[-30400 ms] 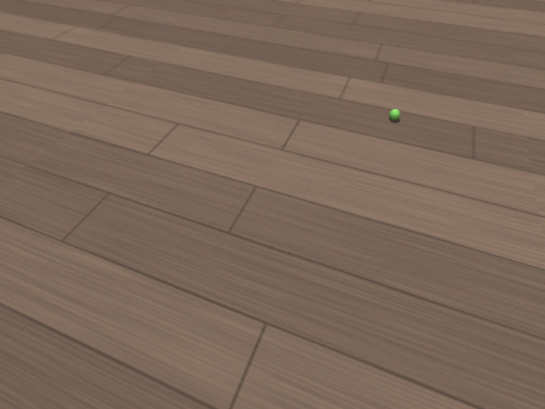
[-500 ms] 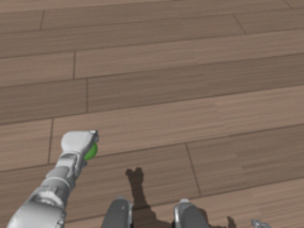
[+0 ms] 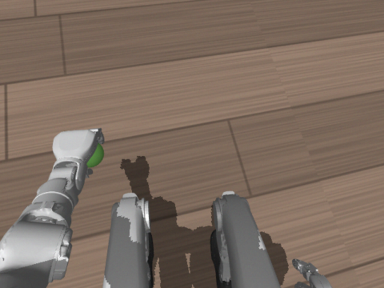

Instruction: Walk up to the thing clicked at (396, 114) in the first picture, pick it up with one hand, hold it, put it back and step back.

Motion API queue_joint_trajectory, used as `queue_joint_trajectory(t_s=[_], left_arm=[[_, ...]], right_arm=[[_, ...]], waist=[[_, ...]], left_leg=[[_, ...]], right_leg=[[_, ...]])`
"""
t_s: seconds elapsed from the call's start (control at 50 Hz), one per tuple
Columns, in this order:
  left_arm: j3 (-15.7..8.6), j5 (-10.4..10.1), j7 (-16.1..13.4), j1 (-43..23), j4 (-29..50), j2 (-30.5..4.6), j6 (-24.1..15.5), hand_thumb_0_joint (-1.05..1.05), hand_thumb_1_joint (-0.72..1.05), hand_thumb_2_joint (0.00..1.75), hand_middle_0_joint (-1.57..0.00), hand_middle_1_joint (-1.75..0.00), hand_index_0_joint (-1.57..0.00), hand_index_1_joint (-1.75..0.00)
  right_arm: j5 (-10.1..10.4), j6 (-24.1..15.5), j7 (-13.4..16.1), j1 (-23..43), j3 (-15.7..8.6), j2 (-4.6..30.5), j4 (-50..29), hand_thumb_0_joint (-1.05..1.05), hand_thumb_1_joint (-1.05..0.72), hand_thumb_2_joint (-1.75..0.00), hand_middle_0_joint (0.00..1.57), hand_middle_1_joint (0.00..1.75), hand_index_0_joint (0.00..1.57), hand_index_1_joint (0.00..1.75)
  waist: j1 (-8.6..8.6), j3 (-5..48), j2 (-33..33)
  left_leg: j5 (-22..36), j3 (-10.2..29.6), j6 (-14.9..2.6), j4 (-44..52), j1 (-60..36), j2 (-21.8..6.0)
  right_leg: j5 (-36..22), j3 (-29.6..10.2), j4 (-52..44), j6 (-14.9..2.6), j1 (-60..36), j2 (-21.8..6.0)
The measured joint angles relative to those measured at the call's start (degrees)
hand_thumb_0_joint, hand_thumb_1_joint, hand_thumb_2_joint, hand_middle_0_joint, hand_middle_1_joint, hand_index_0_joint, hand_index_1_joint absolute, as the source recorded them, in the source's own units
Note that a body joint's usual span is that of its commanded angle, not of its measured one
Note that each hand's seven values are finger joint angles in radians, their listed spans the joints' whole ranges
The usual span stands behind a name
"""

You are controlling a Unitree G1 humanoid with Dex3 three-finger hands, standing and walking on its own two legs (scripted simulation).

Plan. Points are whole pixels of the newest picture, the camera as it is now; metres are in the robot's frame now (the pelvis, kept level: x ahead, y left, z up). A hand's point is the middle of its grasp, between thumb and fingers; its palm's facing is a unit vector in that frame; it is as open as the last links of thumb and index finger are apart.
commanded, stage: crouch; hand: left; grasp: from above
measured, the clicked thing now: (89, 153) +0.41 +0.24 -0.18
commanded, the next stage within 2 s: lower in 0.86 s
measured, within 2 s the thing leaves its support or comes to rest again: neither
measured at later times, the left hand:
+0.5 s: hand (93, 162) +0.41 +0.25 -0.26, palm faces -0.43 -0.05 -0.90, open 9.2 cm
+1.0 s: hand (98, 165) +0.41 +0.25 -0.31, palm faces -0.44 -0.06 -0.90, open 9.2 cm
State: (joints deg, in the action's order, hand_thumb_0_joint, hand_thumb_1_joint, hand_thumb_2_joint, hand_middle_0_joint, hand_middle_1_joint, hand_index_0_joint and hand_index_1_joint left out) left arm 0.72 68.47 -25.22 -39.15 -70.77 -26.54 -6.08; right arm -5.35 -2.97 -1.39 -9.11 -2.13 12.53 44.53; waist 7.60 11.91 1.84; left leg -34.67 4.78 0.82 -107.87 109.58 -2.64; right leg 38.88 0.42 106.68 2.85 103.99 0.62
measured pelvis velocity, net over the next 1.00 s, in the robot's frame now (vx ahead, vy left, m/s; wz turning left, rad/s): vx -0.02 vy -0.01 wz -0.06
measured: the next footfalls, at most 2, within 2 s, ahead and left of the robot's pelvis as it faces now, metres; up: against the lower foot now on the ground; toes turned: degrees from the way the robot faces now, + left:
none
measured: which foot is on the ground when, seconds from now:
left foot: down 0.00-1.00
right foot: down 0.00-1.00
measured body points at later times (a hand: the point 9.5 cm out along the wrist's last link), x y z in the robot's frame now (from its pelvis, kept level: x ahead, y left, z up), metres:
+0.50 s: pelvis -0.01 -0.01 -0.09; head +0.21 +0.04 +0.30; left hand +0.42 +0.25 -0.21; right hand +0.07 -0.28 -0.21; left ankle +0.08 +0.13 -0.45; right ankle +0.07 -0.14 -0.45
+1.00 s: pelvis -0.02 -0.01 -0.14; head +0.20 +0.03 +0.25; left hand +0.43 +0.25 -0.25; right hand +0.04 -0.28 -0.26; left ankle +0.08 +0.13 -0.45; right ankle +0.07 -0.14 -0.45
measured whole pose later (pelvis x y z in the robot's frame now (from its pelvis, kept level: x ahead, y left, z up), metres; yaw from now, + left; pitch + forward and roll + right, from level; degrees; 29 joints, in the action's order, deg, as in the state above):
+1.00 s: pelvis -0.02 -0.01 -0.14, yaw -3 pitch +33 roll -5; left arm -4.5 69.8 -26.2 -47.4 -80.5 -34.5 -9.8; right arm -8.1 -4.3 -5.9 -6.9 0.0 14.1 46.4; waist 9.6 5.5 -0.8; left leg -35.9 8.8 2.4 -133.2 130.6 -2.7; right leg 40.1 1.5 131.9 3.0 125.1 3.5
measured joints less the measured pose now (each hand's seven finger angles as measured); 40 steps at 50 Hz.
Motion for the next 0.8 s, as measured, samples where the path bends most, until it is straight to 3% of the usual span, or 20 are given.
queue_joint_trajectory(t_s=[0.2,0.8], left_arm=[[-1.85,1.19,-1.22,-1.97,-1.25,-2.10,-0.11,-0.02,0.10,0.60,-0.82,-0.74,-0.67,-0.64],[-5.13,1.35,-0.83,-6.63,-7.54,-6.84,-2.96,0.00,0.14,0.58,-0.79,-0.73,-0.64,-0.63]], right_arm=[[-1.32,-1.07,-2.19,2.15,0.23,0.50,-0.35,0.01,-0.91,-0.90,0.20,0.30,0.21,0.30],[-2.41,-1.03,-4.45,1.72,1.45,1.26,1.43,0.01,-0.92,-0.90,0.20,0.30,0.21,0.30]], waist=[[0.59,-1.40,-1.26],[1.93,-5.58,-2.11]], left_leg=[[-1.63,1.50,0.53,-7.81,6.61,-0.08],[-1.24,3.48,1.19,-22.50,18.98,-0.25]], right_leg=[[1.75,0.76,7.49,-0.08,6.16,0.64],[1.31,0.94,22.31,0.17,18.84,2.56]])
